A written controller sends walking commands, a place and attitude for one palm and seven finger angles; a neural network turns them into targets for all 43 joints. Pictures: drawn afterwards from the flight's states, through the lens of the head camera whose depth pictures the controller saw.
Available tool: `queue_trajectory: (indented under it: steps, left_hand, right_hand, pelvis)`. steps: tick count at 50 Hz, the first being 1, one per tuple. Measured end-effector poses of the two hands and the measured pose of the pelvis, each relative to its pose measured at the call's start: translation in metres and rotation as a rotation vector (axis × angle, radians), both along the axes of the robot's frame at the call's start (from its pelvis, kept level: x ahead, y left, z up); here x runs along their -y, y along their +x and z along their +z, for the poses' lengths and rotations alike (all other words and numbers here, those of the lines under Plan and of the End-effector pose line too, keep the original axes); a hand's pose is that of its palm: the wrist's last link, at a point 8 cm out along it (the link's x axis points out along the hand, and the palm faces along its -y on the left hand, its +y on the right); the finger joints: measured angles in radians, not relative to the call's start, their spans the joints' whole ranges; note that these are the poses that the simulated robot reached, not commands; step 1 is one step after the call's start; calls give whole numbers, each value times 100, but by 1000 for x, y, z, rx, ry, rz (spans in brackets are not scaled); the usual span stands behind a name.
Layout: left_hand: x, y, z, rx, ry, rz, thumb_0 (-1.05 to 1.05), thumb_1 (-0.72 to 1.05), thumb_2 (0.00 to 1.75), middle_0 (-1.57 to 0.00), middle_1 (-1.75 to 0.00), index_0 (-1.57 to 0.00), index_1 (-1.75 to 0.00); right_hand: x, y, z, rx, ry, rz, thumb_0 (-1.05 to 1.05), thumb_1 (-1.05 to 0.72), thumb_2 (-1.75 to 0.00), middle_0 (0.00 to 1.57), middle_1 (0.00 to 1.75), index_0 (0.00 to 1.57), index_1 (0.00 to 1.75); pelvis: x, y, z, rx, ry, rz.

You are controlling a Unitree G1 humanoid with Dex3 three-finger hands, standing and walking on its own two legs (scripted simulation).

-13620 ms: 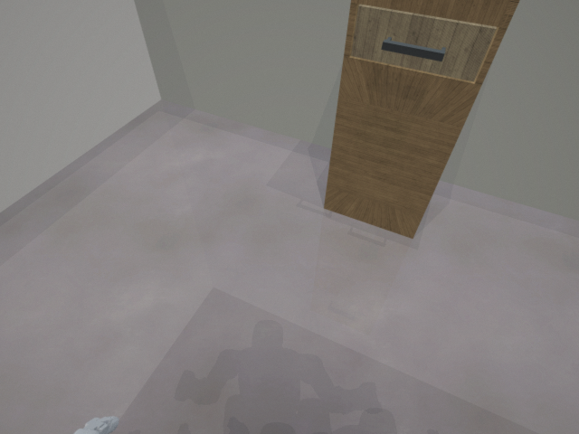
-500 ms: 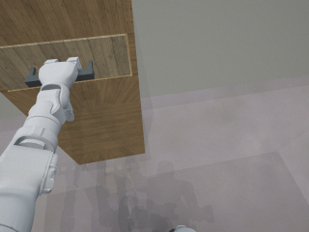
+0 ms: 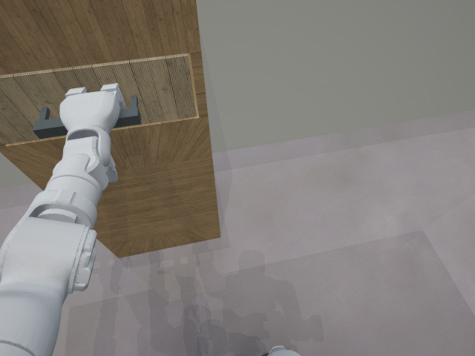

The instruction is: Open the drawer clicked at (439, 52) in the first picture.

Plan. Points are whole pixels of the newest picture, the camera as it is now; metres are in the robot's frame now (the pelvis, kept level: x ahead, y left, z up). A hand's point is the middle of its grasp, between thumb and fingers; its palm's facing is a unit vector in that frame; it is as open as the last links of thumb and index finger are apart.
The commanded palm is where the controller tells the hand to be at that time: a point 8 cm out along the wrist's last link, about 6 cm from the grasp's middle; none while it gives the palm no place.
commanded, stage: lower the fingers behind the handle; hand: left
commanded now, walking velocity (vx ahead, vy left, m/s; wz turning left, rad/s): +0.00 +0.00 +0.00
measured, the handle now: (90, 114) +0.55 +0.23 +0.07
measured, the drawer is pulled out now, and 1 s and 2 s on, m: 0.00 0.00 0.02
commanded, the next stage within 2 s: close the thumb around the handle in 0.08 s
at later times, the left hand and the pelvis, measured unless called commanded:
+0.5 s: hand (103, 133) +0.51 +0.20 +0.06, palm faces -0.01 +0.01 -1.00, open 10.8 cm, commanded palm +0.49 +0.21 +0.11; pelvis +0.00 +0.00 +0.00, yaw +1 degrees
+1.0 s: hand (100, 139) +0.51 +0.21 +0.05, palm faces -0.02 -0.01 -1.00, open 5.4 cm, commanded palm +0.48 +0.21 +0.11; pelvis +0.01 +0.00 +0.00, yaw +0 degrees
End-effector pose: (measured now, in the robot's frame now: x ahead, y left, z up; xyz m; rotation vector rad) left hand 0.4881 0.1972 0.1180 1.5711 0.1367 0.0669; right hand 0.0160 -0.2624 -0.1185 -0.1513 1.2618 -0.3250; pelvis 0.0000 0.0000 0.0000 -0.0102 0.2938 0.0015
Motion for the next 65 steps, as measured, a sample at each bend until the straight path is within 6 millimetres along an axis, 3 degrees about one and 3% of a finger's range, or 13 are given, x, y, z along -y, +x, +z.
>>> queue_trajectory:
  steps: [12, 17, 35, 43, 54, 65]
  left_hand:
    - [-5, -2, -4, 44, 5, -54, 0, -48, 31, -35, -125, -35, -121]
    - [-3, -1, -4, 55, 5, -38, 0, -38, 35, -37, -126, -36, -124]
    - [-2, 1, 1, 25, 10, -26, 0, 48, 72, -39, -130, -39, -130]
    - [-11, -2, -13, -5, -9, -21, -1, 75, 84, -40, -133, -41, -133]
    - [-12, -2, -15, 32, -10, -40, -1, 75, 86, -41, -135, -41, -134]
    - [-11, -11, -15, 33, -25, -42, -1, 76, 82, -39, -135, -42, -134]
  right_hand:
    - [10, -14, 2, -55, -34, 22, 0, -90, -90, 20, 30, 21, 30]
    - [12, -16, 2, -65, -34, 16, 0, -90, -90, 20, 30, 21, 30]
    - [7, -11, 1, -36, -20, 8, 0, -90, -90, 20, 30, 21, 30]
    - [9, -11, 2, -46, -27, 5, 0, -90, -90, 20, 30, 21, 30]
    - [8, 1, 1, -62, -17, 16, 0, -90, -90, 20, 30, 21, 30]
    - [-1, 37, 0, -2, 30, 28, 0, -91, -90, 20, 30, 20, 30]
  pelvis:
    - [0, -1, -3, -17, -1, 9]
    - [0, 0, -3, -17, -3, 11]
    - [2, 0, -1, -11, -1, 5]
    - [2, 3, -1, -13, -2, 2]
    - [-1, 14, -1, -19, -7, 7]
    - [-4, 31, 4, 7, -6, -1]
